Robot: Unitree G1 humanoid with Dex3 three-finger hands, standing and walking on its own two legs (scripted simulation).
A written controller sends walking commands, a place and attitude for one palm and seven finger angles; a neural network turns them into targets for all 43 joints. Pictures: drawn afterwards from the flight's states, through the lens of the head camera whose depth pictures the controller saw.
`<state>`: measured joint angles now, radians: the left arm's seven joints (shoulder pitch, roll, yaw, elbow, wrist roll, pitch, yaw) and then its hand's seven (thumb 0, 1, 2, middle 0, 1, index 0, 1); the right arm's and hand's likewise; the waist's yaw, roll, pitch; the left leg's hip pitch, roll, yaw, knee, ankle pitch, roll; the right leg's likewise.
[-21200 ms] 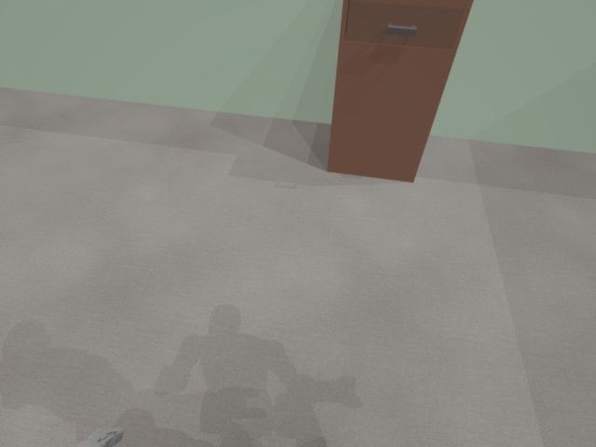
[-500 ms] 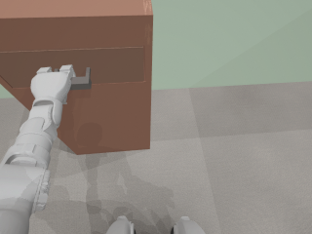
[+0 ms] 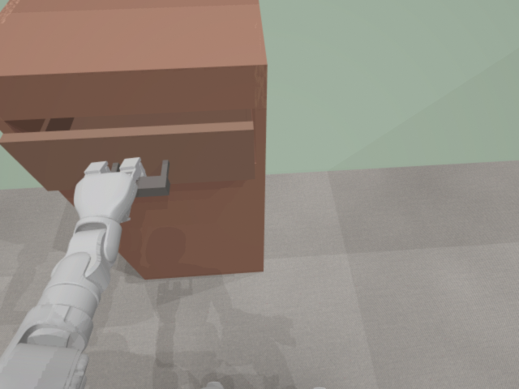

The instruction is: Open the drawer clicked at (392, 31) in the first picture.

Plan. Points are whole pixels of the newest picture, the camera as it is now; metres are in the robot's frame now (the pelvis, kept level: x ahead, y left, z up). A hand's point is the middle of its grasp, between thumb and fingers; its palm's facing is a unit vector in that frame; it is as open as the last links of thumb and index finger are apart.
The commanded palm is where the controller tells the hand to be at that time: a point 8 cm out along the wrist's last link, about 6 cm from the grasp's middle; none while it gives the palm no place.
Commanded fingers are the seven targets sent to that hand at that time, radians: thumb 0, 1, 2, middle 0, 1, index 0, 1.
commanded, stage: pull the drawer open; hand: left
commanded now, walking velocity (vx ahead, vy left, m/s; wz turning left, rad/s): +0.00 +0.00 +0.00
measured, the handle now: (139, 176) +0.46 +0.22 +0.02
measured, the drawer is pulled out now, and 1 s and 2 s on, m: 0.05 0.17 0.30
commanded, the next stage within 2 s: none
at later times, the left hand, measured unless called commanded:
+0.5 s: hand (114, 251) +0.33 +0.24 +0.00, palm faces -0.03 -0.04 -1.00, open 5.9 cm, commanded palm +0.31 +0.23 +0.05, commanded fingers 0.00 0.90 0.90 -0.40 -1.35 -0.40 -1.35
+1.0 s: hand (109, 282) +0.28 +0.24 +0.00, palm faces -0.02 -0.07 -1.00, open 5.8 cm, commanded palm +0.25 +0.22 +0.05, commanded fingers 0.00 0.90 0.90 -0.40 -1.35 -0.40 -1.35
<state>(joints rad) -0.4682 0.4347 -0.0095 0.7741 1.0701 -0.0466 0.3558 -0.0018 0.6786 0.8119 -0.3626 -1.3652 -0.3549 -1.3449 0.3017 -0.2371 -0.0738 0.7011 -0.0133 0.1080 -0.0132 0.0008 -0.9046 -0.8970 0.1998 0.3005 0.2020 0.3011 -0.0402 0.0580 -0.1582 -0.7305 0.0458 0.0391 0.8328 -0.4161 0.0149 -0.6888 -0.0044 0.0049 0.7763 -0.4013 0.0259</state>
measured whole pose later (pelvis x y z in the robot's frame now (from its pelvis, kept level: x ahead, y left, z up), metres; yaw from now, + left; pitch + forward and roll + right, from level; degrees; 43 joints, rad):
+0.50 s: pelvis -0.01 -0.02 +0.01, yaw +2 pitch +13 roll -1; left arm -0.25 0.38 -0.07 0.56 1.07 0.01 0.37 0.01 0.69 0.80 -0.35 -1.35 -0.37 -1.35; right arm 0.19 -0.24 -0.05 0.66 -0.02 0.10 -0.04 0.00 -0.90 -0.90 0.20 0.30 0.20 0.30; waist 0.01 0.05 -0.12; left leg -0.63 0.04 0.00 0.79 -0.39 -0.01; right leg -0.59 -0.01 -0.03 0.77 -0.41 0.00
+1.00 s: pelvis +0.00 -0.02 +0.01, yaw +1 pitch +12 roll +0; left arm 0.04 0.37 -0.03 0.31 1.05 0.01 0.38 0.02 0.69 0.79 -0.33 -1.35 -0.39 -1.34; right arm 0.20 -0.25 -0.06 0.65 -0.02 0.07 -0.03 0.01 -0.90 -0.90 0.20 0.30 0.20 0.30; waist 0.01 0.05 -0.12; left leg -0.59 0.04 0.03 0.78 -0.40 -0.01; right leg -0.56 -0.01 -0.01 0.77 -0.42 0.00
